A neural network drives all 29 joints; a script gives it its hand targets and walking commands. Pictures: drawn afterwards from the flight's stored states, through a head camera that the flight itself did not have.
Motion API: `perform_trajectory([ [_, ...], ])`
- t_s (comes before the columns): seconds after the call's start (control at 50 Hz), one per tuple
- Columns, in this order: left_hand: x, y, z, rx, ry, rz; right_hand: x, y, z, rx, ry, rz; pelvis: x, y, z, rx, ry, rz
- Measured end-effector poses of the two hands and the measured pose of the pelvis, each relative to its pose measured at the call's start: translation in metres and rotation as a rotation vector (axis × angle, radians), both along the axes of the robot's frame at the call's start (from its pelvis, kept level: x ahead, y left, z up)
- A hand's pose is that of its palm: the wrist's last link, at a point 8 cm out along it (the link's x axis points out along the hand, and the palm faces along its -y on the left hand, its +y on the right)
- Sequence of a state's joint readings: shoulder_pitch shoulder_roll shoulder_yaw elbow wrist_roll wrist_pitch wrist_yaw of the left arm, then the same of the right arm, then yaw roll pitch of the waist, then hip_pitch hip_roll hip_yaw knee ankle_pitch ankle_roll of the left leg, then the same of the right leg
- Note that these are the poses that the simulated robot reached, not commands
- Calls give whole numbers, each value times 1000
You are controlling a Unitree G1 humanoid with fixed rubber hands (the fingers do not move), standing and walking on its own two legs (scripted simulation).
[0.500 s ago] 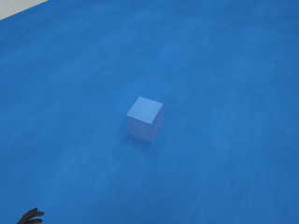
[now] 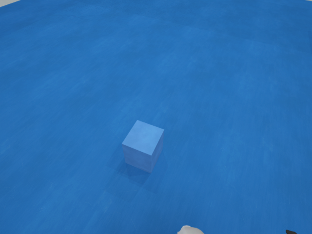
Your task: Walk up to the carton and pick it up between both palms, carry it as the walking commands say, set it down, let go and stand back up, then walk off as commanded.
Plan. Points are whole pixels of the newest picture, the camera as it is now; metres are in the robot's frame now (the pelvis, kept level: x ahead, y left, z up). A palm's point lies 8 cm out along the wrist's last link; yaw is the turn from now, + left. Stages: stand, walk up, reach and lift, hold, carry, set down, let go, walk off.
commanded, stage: walk up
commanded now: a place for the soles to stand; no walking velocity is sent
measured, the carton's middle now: (144, 146) +0.76 +0.02 -0.64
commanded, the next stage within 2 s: none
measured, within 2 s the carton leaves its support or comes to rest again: neither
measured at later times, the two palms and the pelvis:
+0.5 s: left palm (28, 212) +0.23 +0.34 -0.10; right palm (266, 180) +0.26 -0.34 -0.07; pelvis +0.17 +0.01 -0.01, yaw +0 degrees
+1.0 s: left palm (54, 165) +0.36 +0.30 -0.09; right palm (250, 162) +0.34 -0.34 -0.10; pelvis +0.23 -0.02 +0.00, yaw +2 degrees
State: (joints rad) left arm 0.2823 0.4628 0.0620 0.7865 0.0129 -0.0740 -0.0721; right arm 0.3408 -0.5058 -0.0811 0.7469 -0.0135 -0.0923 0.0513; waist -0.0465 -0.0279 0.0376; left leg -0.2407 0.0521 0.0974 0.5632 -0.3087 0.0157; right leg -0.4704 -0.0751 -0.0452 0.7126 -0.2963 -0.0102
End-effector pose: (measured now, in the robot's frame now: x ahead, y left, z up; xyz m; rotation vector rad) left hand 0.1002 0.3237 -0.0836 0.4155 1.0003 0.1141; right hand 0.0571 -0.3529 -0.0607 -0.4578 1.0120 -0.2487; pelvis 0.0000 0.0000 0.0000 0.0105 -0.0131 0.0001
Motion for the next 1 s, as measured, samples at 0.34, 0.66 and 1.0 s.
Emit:
perform_trajectory([
  [0.34, 62, 31, 16, 98, 14, 113, 173, 25, -21, 68, -13, 125, 117, -1, -5, -11, -4, 21],
  [0.66, 196, -8, -21, 49, 12, 54, 216, -7, -30, -7, 31, 5, 200, -13, -21, -8, -13, 5],
  [1.0, 260, -19, -2, 20, -30, 117, 280, 18, -41, 75, 64, 3, 231, -16, -2, 3, -13, 33],
])
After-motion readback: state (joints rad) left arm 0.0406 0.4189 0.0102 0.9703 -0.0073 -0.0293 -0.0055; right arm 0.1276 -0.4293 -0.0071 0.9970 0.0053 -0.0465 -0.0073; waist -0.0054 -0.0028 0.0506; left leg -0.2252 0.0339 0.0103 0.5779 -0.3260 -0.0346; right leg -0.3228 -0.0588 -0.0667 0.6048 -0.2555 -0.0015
